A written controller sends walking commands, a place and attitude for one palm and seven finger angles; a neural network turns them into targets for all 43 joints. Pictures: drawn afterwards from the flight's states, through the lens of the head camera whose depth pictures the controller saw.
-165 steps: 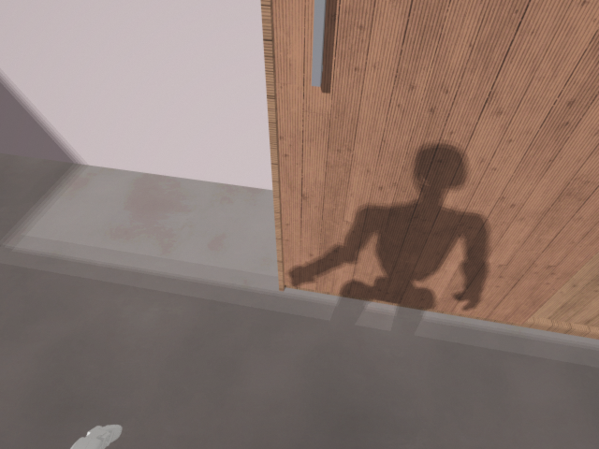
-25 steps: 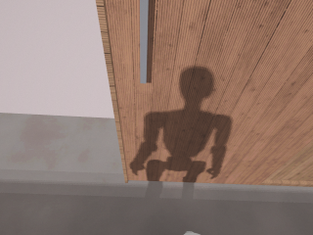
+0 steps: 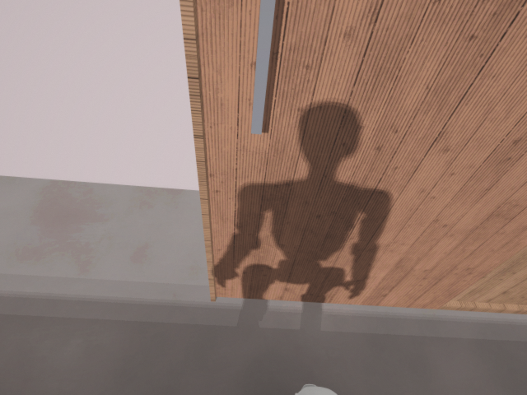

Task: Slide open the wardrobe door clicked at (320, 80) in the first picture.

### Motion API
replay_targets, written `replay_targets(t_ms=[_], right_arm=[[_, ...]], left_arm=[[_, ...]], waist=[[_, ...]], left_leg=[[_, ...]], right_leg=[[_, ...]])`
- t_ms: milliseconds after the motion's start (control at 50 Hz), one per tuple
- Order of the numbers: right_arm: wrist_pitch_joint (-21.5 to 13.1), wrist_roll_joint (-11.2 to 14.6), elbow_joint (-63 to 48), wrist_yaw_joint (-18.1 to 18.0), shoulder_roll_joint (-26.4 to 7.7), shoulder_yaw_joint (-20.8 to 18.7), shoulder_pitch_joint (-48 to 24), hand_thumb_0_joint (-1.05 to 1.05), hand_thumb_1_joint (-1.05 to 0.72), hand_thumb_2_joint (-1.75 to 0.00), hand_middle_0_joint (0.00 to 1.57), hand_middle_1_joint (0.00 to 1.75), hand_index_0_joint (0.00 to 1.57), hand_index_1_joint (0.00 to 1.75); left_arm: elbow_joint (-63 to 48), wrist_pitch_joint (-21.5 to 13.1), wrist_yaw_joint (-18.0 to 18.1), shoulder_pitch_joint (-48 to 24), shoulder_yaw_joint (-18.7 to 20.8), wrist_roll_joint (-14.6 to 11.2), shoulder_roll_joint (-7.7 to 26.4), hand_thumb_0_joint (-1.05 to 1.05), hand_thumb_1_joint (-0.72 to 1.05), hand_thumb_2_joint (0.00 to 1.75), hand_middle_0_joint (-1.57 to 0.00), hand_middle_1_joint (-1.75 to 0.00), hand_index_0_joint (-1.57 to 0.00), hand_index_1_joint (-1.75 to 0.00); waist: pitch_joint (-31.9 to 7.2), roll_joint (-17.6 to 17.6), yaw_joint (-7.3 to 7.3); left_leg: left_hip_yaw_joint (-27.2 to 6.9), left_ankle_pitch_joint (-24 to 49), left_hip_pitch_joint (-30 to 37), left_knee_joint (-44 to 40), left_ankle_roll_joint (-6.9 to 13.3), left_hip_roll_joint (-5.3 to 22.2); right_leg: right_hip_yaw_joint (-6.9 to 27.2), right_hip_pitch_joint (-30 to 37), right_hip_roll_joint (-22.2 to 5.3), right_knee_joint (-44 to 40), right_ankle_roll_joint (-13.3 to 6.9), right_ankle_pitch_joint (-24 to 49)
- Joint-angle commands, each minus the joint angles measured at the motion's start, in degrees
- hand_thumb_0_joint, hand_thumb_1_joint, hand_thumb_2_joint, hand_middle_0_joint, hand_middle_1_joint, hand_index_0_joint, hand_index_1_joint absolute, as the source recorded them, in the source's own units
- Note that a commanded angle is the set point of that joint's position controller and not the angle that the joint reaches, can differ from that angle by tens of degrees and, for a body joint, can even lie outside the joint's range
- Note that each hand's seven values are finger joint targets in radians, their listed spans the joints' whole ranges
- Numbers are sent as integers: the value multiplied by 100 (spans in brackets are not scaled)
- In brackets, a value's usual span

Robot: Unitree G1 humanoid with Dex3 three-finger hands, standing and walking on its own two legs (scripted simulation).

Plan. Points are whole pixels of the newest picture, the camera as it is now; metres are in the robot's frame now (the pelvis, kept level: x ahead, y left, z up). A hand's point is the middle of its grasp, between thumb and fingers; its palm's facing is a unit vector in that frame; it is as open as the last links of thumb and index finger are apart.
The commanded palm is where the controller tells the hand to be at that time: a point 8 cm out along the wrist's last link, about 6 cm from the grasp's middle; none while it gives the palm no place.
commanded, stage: come to a stop and stand still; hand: left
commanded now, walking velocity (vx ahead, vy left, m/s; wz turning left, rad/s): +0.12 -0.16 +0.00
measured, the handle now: (263, 51) +0.51 +0.04 +0.26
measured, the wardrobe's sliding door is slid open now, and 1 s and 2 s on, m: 0.00 0.00 0.00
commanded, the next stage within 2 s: look again from close up in 0.98 s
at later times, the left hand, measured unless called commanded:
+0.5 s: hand out of the picture -0.03 +0.14 -0.17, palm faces +0.00 -0.98 -0.18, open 7.3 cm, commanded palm none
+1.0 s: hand out of the picture -0.08 +0.15 -0.17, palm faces +0.05 -0.98 -0.18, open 7.3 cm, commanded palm none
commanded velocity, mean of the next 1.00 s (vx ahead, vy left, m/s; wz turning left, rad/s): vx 0.01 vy -0.02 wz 0.00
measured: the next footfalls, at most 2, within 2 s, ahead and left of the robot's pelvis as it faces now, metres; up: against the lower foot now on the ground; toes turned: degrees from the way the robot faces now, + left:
right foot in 0.30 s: -0.01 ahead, -0.15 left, +0.00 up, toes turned -3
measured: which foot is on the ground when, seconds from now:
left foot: down 0.00-1.00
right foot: up 0.00-0.28, down 0.30-1.00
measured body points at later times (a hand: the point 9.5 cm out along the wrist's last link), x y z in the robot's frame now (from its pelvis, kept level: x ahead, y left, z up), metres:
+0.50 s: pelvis -0.04 -0.02 +0.00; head -0.04 -0.02 +0.45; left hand -0.03 +0.20 -0.16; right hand -0.03 -0.25 -0.16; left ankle +0.00 +0.08 -0.73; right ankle -0.05 -0.15 -0.73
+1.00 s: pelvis -0.06 -0.02 +0.01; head -0.07 -0.01 +0.46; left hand -0.08 +0.20 -0.16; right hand -0.06 -0.24 -0.15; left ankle +0.00 +0.08 -0.73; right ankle -0.05 -0.15 -0.73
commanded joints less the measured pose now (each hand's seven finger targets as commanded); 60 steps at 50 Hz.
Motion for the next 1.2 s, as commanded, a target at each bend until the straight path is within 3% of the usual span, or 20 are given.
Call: replay_targets(t_ms=[0,120,160,200,240,260,280,300,320,340,380,420,460,560,700,880,1180], right_arm=[[-204,-10,-138,-76,-827,-52,122,0,-90,-90,20,30,20,30],[-134,-16,198,-95,-1085,-133,634,0,-90,-90,20,30,20,30],[-117,-8,266,-87,-1173,-146,601,0,-90,-90,20,30,20,30],[-121,7,314,-60,-1123,-120,530,0,-90,-90,20,30,20,30],[-137,62,378,-47,-1048,-95,463,0,-90,-90,20,30,20,30],[-185,185,-78,25,-1262,-35,-109,0,-90,-90,20,30,20,30],[-214,118,-322,88,-835,93,-112,0,-90,-90,20,30,20,30],[-212,102,-302,144,-619,150,253,0,-90,-90,20,30,20,30],[-216,53,-192,159,-710,124,303,0,-90,-90,20,30,20,30],[-214,66,-132,128,-840,112,359,0,-90,-90,20,30,20,30],[-198,76,-138,102,-863,117,331,0,-90,-90,20,30,20,30],[-131,69,-224,110,-844,121,274,0,-90,-90,20,30,20,30],[-80,54,-271,144,-798,121,290,0,-90,-90,20,30,20,30],[-84,57,-235,171,-758,141,475,0,-90,-90,20,30,20,30],[-133,66,-198,164,-834,167,492,0,-90,-90,20,30,20,30],[-143,80,-65,164,-854,172,555,0,-90,-90,20,30,20,30],[-166,95,81,164,-907,160,450,0,-90,-90,20,30,20,30]], left_arm=[[-8,-154,-102,500,-53,-3,137,0,90,90,-20,-30,-20,-30],[64,-145,-136,293,-166,-29,116,0,90,90,-20,-30,-20,-30],[144,-141,-131,414,-191,-42,96,0,90,90,-20,-30,-20,-30],[260,-188,-112,621,-200,-60,98,0,90,90,-20,-30,-20,-30],[479,-249,-76,993,-225,-68,113,0,90,90,-20,-30,-20,-30],[599,-401,193,1535,-323,24,404,0,90,90,-20,-30,-20,-30],[492,-558,144,1486,-294,50,549,0,90,90,-20,-30,-20,-30],[385,-588,78,1210,-379,-18,729,0,90,90,-20,-30,-20,-30],[336,-599,75,1104,-386,-22,555,0,90,90,-20,-30,-20,-30],[331,-582,76,1113,-399,-53,491,0,90,90,-20,-30,-20,-30],[269,-528,67,1160,-413,-40,440,0,90,90,-20,-30,-20,-30],[198,-476,53,1184,-405,-28,432,0,90,90,-20,-30,-20,-30],[133,-465,43,1194,-401,-25,447,0,90,90,-20,-30,-20,-30],[37,-494,36,1243,-394,-40,464,0,90,90,-20,-30,-20,-30],[23,-498,29,1425,-386,-45,461,0,90,90,-20,-30,-20,-30],[77,-499,24,1499,-382,-45,467,0,90,90,-20,-30,-20,-30],[237,-500,14,1596,-387,-29,421,0,90,90,-20,-30,-20,-30]], waist=[[-31,788,148],[-133,917,-183],[-208,997,-155],[-330,1031,-52],[-433,906,101],[-67,250,376],[-134,12,184],[-622,-363,-18],[-861,-381,-14],[-890,-159,-9],[-503,384,58],[89,337,68],[353,109,40],[324,-20,3],[255,287,96],[178,203,115],[149,361,165]], left_leg=[[-1413,1424,356,-2123,433,1393],[-1482,2352,1183,-1950,573,1583],[-1490,2211,1167,-1939,545,1563],[-1347,2603,1122,-1746,462,1408],[-1102,2387,843,-1497,224,1169],[-691,2806,428,-265,-49,1003],[-420,2046,-79,-51,-257,508],[-301,542,38,-486,-360,263],[-396,1173,213,-609,-300,219],[-505,1584,441,-625,-208,409],[-606,1662,303,-688,-127,534],[-653,741,-144,-870,-120,477],[-590,111,-306,-908,-170,336],[-580,164,-129,-953,-189,300],[-744,90,-307,-1260,-155,382],[-817,60,-330,-1387,-145,416],[-978,-101,-423,-1670,-127,473]], right_leg=[[227,-138,-62,452,83,110],[-53,268,-71,-705,80,-341],[-89,464,-62,-941,49,-338],[-167,871,-40,-1629,1,-5],[-251,1556,-69,-2574,-18,964],[338,1206,-428,-2962,-145,1814],[354,1722,-802,-2815,-330,4057],[440,1738,-1069,-2515,-537,3158],[240,1861,-762,-2162,-498,3245],[162,1667,-600,-2061,-419,2687],[126,1335,-443,-2140,-367,1657],[233,980,-389,-2365,-394,574],[376,662,-447,-2623,-448,-194],[387,460,-472,-2772,-429,-411],[269,773,-406,-2697,-389,-92],[204,907,-433,-2774,-375,-60],[113,1139,-426,-2734,-331,272]])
